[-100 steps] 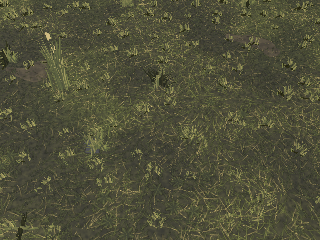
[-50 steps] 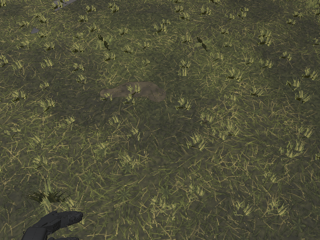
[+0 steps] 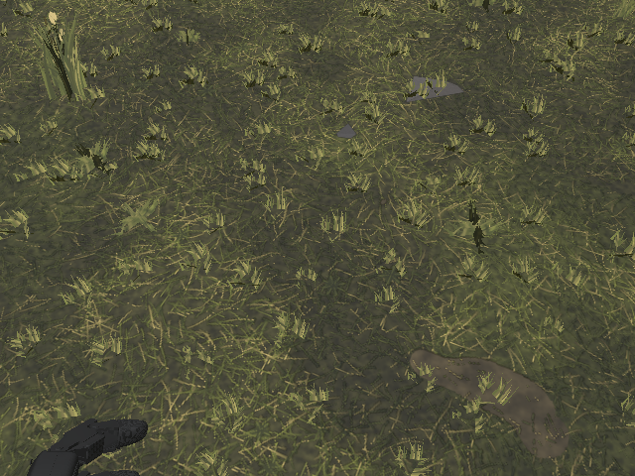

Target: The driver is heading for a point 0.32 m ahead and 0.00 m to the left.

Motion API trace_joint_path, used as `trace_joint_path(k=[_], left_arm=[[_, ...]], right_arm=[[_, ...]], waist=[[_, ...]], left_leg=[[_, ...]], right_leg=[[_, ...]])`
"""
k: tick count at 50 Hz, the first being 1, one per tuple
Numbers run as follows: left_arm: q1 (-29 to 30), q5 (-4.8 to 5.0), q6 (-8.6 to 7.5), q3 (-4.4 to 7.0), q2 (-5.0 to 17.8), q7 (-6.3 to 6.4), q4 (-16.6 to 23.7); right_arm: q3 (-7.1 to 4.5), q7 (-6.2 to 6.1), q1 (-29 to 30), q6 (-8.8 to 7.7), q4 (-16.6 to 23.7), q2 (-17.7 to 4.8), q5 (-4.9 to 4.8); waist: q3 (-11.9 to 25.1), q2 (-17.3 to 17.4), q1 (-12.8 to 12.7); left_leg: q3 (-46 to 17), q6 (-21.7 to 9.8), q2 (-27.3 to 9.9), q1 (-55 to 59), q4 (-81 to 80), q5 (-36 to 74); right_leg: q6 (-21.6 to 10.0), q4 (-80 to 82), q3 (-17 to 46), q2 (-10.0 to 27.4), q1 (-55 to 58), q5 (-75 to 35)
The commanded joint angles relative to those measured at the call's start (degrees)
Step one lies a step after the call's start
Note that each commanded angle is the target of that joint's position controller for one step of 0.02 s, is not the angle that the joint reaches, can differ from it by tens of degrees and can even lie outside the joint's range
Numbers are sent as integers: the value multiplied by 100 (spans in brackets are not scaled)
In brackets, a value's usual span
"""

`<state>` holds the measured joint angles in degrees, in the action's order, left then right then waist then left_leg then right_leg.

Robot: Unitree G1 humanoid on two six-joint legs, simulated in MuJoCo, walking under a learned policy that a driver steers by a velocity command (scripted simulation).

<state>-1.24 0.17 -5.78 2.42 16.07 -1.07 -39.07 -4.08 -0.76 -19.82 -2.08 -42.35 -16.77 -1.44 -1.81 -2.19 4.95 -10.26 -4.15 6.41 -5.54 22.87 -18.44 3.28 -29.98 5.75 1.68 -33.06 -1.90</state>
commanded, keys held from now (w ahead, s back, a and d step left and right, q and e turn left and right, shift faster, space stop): w+q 0.12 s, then no key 0.88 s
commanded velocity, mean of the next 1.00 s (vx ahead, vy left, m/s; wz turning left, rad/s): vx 0.18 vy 0.00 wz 0.21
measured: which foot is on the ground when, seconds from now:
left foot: down 0.00-0.08, up 0.10-0.48, down 0.50-1.00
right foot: up 0.00-0.06, down 0.08-0.52, up 0.54-0.70, down 0.72-1.00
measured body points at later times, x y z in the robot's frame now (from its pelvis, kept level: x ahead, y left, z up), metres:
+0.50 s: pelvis +0.22 -0.01 +0.00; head +0.25 +0.00 +0.45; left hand +0.22 +0.27 -0.13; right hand +0.46 -0.22 -0.09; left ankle +0.28 +0.11 -0.74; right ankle +0.18 -0.14 -0.74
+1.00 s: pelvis +0.27 -0.01 +0.00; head +0.28 -0.02 +0.45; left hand +0.30 +0.26 -0.14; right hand +0.44 -0.25 -0.13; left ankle +0.28 +0.11 -0.74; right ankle +0.27 -0.15 -0.74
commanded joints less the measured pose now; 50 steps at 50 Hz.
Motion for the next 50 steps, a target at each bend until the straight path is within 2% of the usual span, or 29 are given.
trace_joint_path(k=[1,2,3,4,5,6,7,8,9,11,13,16,21,23,24,25,26,27,28,29,31,34,35,36,37,38,40,43,50], left_arm=[[214,42,-169,241,739,-39,430],[-153,38,-197,289,794,-24,332],[-730,-18,-226,376,952,15,208],[-1569,-102,-228,451,1252,66,139],[-1981,-154,-149,550,1679,36,-66],[-1840,-11,-125,442,1122,7,6],[-1554,-22,-92,335,763,33,68],[-1240,-103,-54,270,652,31,85],[-1055,-125,-34,227,540,21,39],[-974,-135,-65,178,435,1,-73],[-916,-96,-72,202,556,4,-227],[-784,-15,44,259,807,69,-379],[-1019,75,193,254,945,91,-672],[-920,148,235,237,951,94,-740],[-1020,153,237,193,840,91,-810],[-1232,29,195,120,656,80,-842],[-1746,-167,142,-2,362,39,-855],[-1745,-131,224,-82,224,44,-914],[-1402,-45,326,-30,471,62,-835],[-1208,-17,418,-4,534,101,-810],[-1304,-64,590,52,644,188,-914],[-1619,-84,634,-13,352,195,-1160],[-1552,-141,631,-25,341,185,-1171],[-1387,-198,636,-19,466,182,-1107],[-1237,-172,643,5,676,199,-1033],[-1062,-99,639,66,847,205,-1114],[-892,-121,547,-7,538,211,-1128],[-1019,-85,419,-18,522,203,-1285],[-1062,-58,479,-50,508,229,-1536]], right_arm=[[-257,-56,-19,-10,276,-907,1],[-243,-52,72,7,306,-847,7],[-172,-34,103,1,354,-646,33],[-39,-13,19,-11,458,-302,131],[58,-7,-816,-68,631,-6,-59],[-42,-31,-743,-69,462,-646,-129],[-131,-37,-57,-39,520,-941,-63],[-138,-64,268,-11,578,-884,25],[-156,-68,433,-7,639,-814,108],[-134,-39,243,56,629,-552,73],[-55,-45,270,111,645,-288,82],[49,-2,516,151,699,-134,136],[27,90,1157,132,833,-304,147],[-8,101,1102,115,813,-347,179],[-50,77,982,104,761,-442,210],[-126,15,851,106,779,-771,255],[-135,-46,809,165,865,-1016,367],[24,-31,788,208,782,-441,333],[96,22,869,208,717,-229,276],[92,52,1008,196,648,-272,271],[29,63,1431,170,639,-514,260],[59,49,1858,198,576,-378,254],[86,58,1742,197,483,-273,230],[100,66,1572,190,371,-211,226],[97,68,1446,202,290,-221,264],[92,52,1433,221,300,-192,268],[60,-8,1502,203,201,-270,254],[40,-49,1372,194,15,-244,224],[2,-74,1262,236,-446,-272,176]], waist=[[170,925,-251],[268,980,-467],[663,888,-756],[1500,231,-1062],[2073,-1736,-665],[1675,-1145,-799],[889,-573,-960],[494,-143,-849],[252,-95,-727],[325,-349,-478],[400,-418,-405],[678,-397,-414],[654,-368,-641],[597,-329,-495],[636,-229,-429],[889,173,-454],[1400,1042,-721],[1723,1336,-564],[1427,1172,-482],[1182,1089,-495],[884,1039,-645],[829,992,-919],[806,922,-890],[651,779,-769],[369,490,-596],[55,-87,-456],[28,-71,-513],[320,-12,-553],[319,173,-589]], left_leg=[[-1367,-661,-1453,-194,-71,1375],[-1388,-573,-1368,-226,203,1553],[-1191,-396,-1071,-411,913,1782],[-701,-181,-687,-1094,2508,917],[-8,196,64,-3167,4317,-1619],[-133,277,-451,-3879,5063,-1421],[-43,342,-581,-3945,5189,-903],[106,415,-720,-3662,5096,-569],[121,475,-786,-3459,4860,-468],[262,541,-877,-2916,4352,-512],[460,642,-812,-2764,3667,-389],[664,686,-874,-2212,2494,538],[840,512,-749,-1601,1238,1245],[942,312,-661,-1156,501,1557],[907,163,-649,-675,31,2064],[385,-46,-1179,84,27,3858],[-616,-724,-2196,1214,490,5630],[-1077,-1300,-2594,1084,338,5085],[-1114,-1265,-2397,767,99,4143],[-1008,-1083,-2232,534,-37,3511],[-754,-844,-2085,-265,-277,2891],[-68,-506,-1584,-1081,-272,1978],[73,-308,-1393,-1147,-253,1274],[168,-68,-1210,-1217,-233,460],[265,108,-1014,-1258,-209,-265],[515,241,-800,-1004,-133,-198],[540,250,-806,-676,175,468],[583,193,-828,-457,388,1631],[639,253,-818,-313,421,2052]], right_leg=[[-203,216,-63,-140,803,409],[-330,403,-162,-165,1285,480],[-532,501,-108,1,2245,491],[-875,406,827,964,3731,904],[-1853,999,3602,2208,5369,2204],[-1788,1291,4044,2259,5128,3540],[-1559,1343,3040,1963,4370,2843],[-1454,1307,2186,1706,3637,1392],[-1447,1261,1574,1487,3121,-128],[-1421,1248,709,1205,2679,-1901],[-1558,1323,293,1157,2564,-2744],[-1585,1409,-185,1099,2475,-2918],[-1429,1200,-299,1107,2642,-2158],[-1268,837,-250,1070,2606,-1663],[-1072,550,-279,892,2487,-1293],[-740,84,-475,590,2164,-620],[-363,-683,-739,158,1289,1531],[-148,-1086,-501,109,1162,3389],[-44,-1282,-391,131,996,3757],[4,-1350,-361,164,842,3674],[111,-1291,-301,246,1197,3181],[89,-219,-574,90,2290,1646],[37,187,-567,75,2510,1091],[-57,451,-411,230,2527,845],[-197,588,-299,406,2247,1184],[-355,615,-319,319,1570,2109],[-337,769,-312,287,1408,2058],[-271,644,-361,249,1781,1223],[-314,625,-425,167,1983,916]])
